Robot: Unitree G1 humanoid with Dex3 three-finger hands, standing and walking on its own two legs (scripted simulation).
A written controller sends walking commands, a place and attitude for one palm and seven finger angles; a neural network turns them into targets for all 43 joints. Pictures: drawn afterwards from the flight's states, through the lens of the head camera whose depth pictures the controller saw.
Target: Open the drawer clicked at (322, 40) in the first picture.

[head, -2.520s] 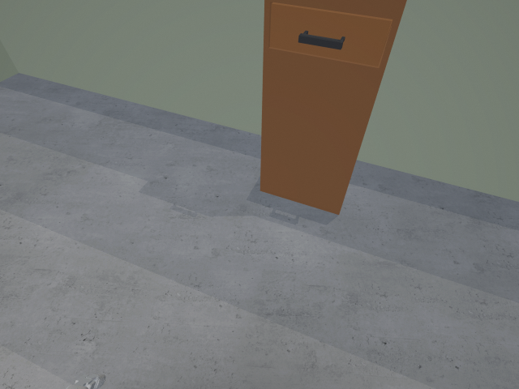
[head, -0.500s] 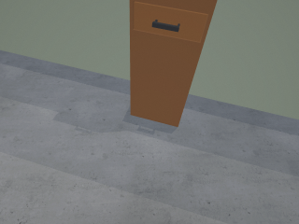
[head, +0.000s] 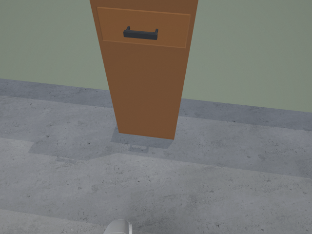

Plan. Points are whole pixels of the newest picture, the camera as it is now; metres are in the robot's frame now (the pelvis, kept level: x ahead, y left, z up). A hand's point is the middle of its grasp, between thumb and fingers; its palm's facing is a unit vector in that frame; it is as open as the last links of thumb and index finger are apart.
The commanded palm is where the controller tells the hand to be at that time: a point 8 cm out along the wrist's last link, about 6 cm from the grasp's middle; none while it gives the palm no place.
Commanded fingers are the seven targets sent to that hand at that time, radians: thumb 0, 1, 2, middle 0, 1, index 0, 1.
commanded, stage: turn to face it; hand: left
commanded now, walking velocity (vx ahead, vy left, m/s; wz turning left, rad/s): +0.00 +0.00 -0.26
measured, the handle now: (141, 32) +0.87 +0.09 +0.09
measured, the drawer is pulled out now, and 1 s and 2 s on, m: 0.00 0.00 0.00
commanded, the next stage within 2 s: take the last steps up to it in 0.02 s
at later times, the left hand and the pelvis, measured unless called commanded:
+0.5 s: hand out of the picture +0.12 +0.24 -0.16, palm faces -0.07 -0.99 -0.15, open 7.4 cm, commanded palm none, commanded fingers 0.00 0.90 0.90 -0.20 -0.30 -0.20 -0.30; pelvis +0.10 +0.05 +0.02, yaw -7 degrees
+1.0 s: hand (118, 179) +0.31 +0.14 -0.16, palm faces -0.08 -0.98 -0.20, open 7.2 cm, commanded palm none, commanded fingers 0.00 0.90 0.90 -0.20 -0.30 -0.20 -0.30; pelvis +0.24 -0.03 +0.01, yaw -7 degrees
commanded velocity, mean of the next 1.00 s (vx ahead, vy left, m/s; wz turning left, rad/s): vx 0.24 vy -0.04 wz -0.07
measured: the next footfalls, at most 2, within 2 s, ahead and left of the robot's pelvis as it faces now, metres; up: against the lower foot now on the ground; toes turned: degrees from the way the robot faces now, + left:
left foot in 0.20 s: +0.10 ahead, +0.15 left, +0.00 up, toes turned +3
right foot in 0.74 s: +0.24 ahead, -0.13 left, +0.00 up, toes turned -18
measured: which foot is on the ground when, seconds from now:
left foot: up 0.00-0.18, down 0.20-0.74, up 0.76-1.00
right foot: down 0.00-0.22, up 0.24-0.72, down 0.74-1.00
